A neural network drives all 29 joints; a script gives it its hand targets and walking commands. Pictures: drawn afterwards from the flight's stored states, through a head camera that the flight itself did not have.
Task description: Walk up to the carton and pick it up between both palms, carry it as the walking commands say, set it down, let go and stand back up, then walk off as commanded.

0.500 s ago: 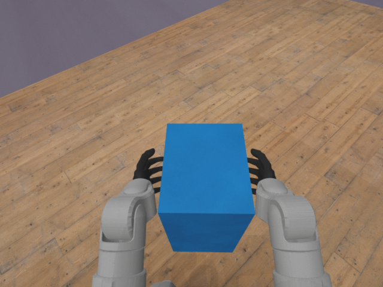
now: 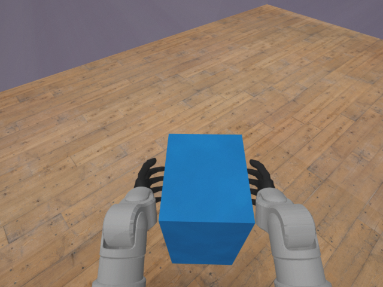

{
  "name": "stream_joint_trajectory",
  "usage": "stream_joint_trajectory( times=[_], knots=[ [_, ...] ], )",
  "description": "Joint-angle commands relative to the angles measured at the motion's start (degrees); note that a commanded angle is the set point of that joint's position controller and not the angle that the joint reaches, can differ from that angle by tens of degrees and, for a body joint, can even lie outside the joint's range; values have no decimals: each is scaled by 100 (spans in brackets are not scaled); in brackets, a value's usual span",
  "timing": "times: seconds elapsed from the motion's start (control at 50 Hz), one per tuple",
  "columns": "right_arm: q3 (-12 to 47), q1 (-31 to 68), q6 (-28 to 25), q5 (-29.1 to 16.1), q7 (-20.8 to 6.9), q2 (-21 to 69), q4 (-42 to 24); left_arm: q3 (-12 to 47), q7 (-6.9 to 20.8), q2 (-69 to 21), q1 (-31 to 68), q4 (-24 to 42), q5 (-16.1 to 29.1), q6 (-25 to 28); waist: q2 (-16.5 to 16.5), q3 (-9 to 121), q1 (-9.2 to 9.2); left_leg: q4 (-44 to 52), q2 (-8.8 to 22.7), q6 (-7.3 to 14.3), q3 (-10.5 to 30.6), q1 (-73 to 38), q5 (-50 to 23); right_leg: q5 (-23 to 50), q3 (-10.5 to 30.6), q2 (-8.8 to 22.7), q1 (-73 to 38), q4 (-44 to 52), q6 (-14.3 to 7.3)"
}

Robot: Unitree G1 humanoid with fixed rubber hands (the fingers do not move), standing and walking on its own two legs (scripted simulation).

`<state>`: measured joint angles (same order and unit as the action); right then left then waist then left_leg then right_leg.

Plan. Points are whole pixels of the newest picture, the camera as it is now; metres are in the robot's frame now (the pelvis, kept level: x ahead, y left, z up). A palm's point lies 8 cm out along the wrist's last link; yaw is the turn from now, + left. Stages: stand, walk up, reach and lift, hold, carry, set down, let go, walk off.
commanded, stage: carry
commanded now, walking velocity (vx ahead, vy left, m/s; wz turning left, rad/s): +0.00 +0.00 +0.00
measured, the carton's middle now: (203, 205) +0.28 +0.00 +0.02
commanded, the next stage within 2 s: none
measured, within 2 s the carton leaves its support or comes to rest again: neither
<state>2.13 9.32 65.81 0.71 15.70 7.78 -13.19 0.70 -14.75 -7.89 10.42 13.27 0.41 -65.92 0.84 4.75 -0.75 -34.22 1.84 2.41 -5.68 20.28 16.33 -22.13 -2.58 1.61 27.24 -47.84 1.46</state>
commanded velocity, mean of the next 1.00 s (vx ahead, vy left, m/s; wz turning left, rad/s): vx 0.00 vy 0.08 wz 0.00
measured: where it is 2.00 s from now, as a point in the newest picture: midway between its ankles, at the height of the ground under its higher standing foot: outside the picture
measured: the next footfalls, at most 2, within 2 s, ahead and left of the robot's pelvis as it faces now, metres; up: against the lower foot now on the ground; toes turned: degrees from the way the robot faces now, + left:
right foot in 0.08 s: +0.00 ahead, -0.13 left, +0.00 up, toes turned -4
left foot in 0.66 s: -0.09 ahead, +0.11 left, +0.00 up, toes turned +10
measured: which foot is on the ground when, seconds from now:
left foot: down 0.00-0.48, up 0.50-0.64, down 0.66-1.00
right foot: up 0.00-0.06, down 0.08-0.68, up 0.70-0.90, down 0.92-1.00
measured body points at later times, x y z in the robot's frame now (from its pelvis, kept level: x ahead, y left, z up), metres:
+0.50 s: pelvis -0.12 -0.01 -0.01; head -0.16 -0.01 +0.44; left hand +0.18 +0.10 +0.07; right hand +0.16 -0.14 +0.06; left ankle +0.01 +0.09 -0.72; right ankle -0.04 -0.13 -0.73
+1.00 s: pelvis -0.20 +0.04 -0.01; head -0.17 +0.02 +0.43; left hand +0.10 +0.16 +0.07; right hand +0.10 -0.07 +0.05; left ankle -0.14 +0.10 -0.73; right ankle -0.18 -0.07 -0.73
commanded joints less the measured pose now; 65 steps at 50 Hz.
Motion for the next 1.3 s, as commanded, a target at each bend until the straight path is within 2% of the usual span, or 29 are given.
stream_joint_trajectory(
  times=[0.0, 0.02, 0.06, 0.08, 0.16, 0.22, 0.24, 0.28, 0.34, 0.4, 0.42, 0.44, 0.48, 0.56, 0.62, 0.64, 0.66, 0.68, 0.76, 0.86, 0.88, 0.9, 0.92, 0.94, 1.0, 1.02, 1.06, 1.14, 1.28],
  knots=[
    [1963, 2663, -394, -1176, -870, 5599, -1291, 2737, 879, -6028, 2573, 942, 1466, 272, -1336, 2296, 22, 601, 1227, 261, 1172, -1831, -3775, 286, -263, -127, -960, 2107, -16],
    [1948, 2517, -331, -1075, -844, 5445, -1141, 2580, 875, -5864, 2278, 659, 1311, 190, -909, 2411, 6, 153, 1109, 211, 901, -1912, -4370, 1112, -43, 191, -1506, 2563, -37],
    [1801, 2289, -260, -916, -804, 5449, -896, 2705, 919, -5795, 2509, 776, 1480, 147, -187, 2462, 122, 4, 754, -41, 874, -1229, -3319, 3768, 627, 733, -2122, 1897, -243],
    [1717, 2008, -184, -710, -795, 5421, -450, 2659, 951, -5810, 2578, 375, 1443, 141, 392, 2416, 109, 283, 587, -103, 754, -829, -2097, 3754, 678, 990, -2101, 1776, -482],
    [2319, 3432, -237, -1315, -973, 6006, -1342, 2430, 1043, -6256, 2952, 694, 1359, 283, 523, 1801, 71, 658, 584, -78, 669, -886, -879, 1166, 534, 759, -959, 2282, -398],
    [1808, 3721, -356, -1018, -1043, 5569, -129, 1632, 1028, -5731, 2750, -650, 712, 358, 137, 1244, 60, 1162, 583, -20, 877, -431, 798, -719, 566, 681, -448, 2487, -386],
    [2234, 3752, -338, -1324, -1049, 5931, -932, 2020, 1020, -6028, 2853, 188, 989, 340, 222, 1268, 62, 1223, 594, -4, 958, -316, 970, -895, 568, 638, -489, 2491, -448],
    [1698, 3798, -499, -1099, -1115, 5699, -56, 1663, 1031, -5798, 3038, -467, 757, 510, -383, 1281, 56, 1354, 525, -87, 945, -227, 1323, -1001, 479, 494, -418, 2381, -500],
    [2255, 3889, -637, -1397, -1175, 6163, -696, 1993, 1061, -6200, 3177, 125, 980, 701, 68, 1408, 17, 1394, 472, -124, 854, 112, 1448, -1148, 573, 463, -573, 2427, -577],
    [1972, 3472, -746, -1089, -1159, 5951, 49, 1810, 1104, -6103, 2819, -673, 847, 789, 196, 1567, 37, 1107, 294, -64, 687, -106, 1131, -1300, 521, 460, -458, 2421, -532],
    [1883, 3570, -796, -1107, -1177, 5923, 343, 1638, 1072, -5852, 3114, -514, 794, 888, 209, 1363, 20, 647, 99, -61, 408, 64, 1110, -1740, 749, 613, -332, 2764, -531],
    [2397, 4000, -841, -1527, -1128, 6175, -1053, 2229, 1041, -6203, 3600, 804, 1267, 909, 584, 1461, 21, -67, 40, -127, 344, 92, 1094, -2070, 1193, 1013, -217, 2945, -663],
    [2342, 3706, -649, -1439, -1054, 6159, -671, 2062, 980, -6291, 3041, 314, 1171, 693, 1421, 1342, -1, -2607, -299, -317, 20, -77, 852, -2652, 2172, 2145, 828, 4033, -1215],
    [2163, 3225, -456, -1249, -945, 5984, -661, 2355, 902, -6113, 3024, 560, 1205, 424, 563, 1623, 133, -2096, -8, -257, 281, 5, 722, -718, 1087, 1803, 172, 3223, -600],
    [2452, 3614, -418, -1644, -1025, 6103, -1382, 2396, 806, -6209, 2982, 1075, 1166, 416, 31, 2095, 94, 740, 29, -161, 330, -1086, 884, -224, 643, 1191, -407, 1763, -371],
    [2473, 3500, -411, -1681, -1013, 5987, -1395, 2449, 760, -6118, 2607, 877, 1119, 375, -628, 2124, 82, 1446, 683, 3, 1381, -1477, 380, 533, 426, 915, -78, 893, -131],
    [2418, 3270, -393, -1657, -1029, 5933, -1377, 2434, 771, -6172, 2476, 1013, 1124, 370, -1705, 1911, 2, 1455, 1667, 397, 2446, -1510, -265, -387, 111, 518, 850, 195, 37],
    [2417, 3187, -378, -1657, -1050, 6008, -1348, 2640, 791, -6102, 2699, 1301, 1222, 322, -2140, 1599, 133, 1570, 1931, 743, 2568, -941, -547, -1042, -234, 245, 1022, -829, 143],
    [2310, 2564, -313, -1334, -929, 6157, -1313, 2796, 929, -6167, 2993, 1556, 1648, 326, -353, 2045, 96, 939, 1381, 946, 1369, -813, -2049, -506, -159, 162, 332, -1535, 1],
    [2330, 2521, -367, -1215, -759, 5815, -1716, 2683, 991, -6121, 2341, 1328, 1681, 307, -463, 2712, -53, -104, 1158, 473, 996, -1247, -4055, 812, -161, 269, -1281, 1913, -191],
    [2306, 2478, -367, -1210, -738, 5878, -1703, 2642, 989, -6086, 2465, 1403, 1715, 338, 68, 2936, -80, -404, 910, 260, 954, -604, -3391, 1804, 466, 768, -2299, 2251, -420],
    [2289, 2290, -337, -1101, -715, 5920, -1542, 2720, 1014, -6009, 2552, 1491, 1764, 351, 1056, 2981, -48, -902, 615, -14, 843, 502, -1876, 5149, 1549, 1814, -3284, 1811, -782],
    [2426, 2648, -355, -1220, -731, 5754, -2008, 2740, 1041, -6163, 2361, 1316, 1779, 383, 1804, 2873, -54, -870, 190, -224, 475, 918, 246, 5838, 1949, 2339, -3139, 1748, -1278],
    [2490, 2596, -322, -1273, -794, 5847, -1851, 2675, 1019, -6219, 2444, 1228, 1710, 397, 1830, 2566, -33, -1158, 47, -240, 431, 816, 1708, 4936, 2045, 2509, -2387, 2018, -1445],
    [2698, 2977, -297, -1513, -893, 6063, -1866, 2488, 963, -6261, 2164, 1005, 1409, 344, 700, 2222, 113, 239, 292, -157, 313, -452, -32, 4253, 620, 1564, -1571, 1597, -713],
    [2703, 2870, -256, -1570, -961, 6096, -1743, 2554, 922, -6196, 2131, 1165, 1313, 337, -73, 2384, 106, 535, 668, -170, 705, -1270, -1344, 2607, 374, 1230, -797, 1348, -359],
    [2632, 3100, -262, -1644, -1009, 6124, -1741, 2630, 934, -6235, 2486, 1426, 1342, 276, -1252, 2310, 61, 1544, 1712, 221, 2234, -1352, -1142, -452, -180, 373, -234, 671, 27],
    [2527, 2874, -115, -1637, -999, 6023, -1277, 2385, 889, -5937, 2474, 1136, 1300, 202, -403, 2154, 81, 2101, 1709, 125, 1806, -527, 141, -468, -218, 137, -831, 658, -212],
    [2256, 3109, -211, -1311, -977, 5884, -1274, 2465, 947, -6167, 2745, 952, 1429, 256, -781, 1682, -29, 2469, 727, -737, 508, -158, 1480, -447, -581, 61, -1359, 1887, -476]
  ],
)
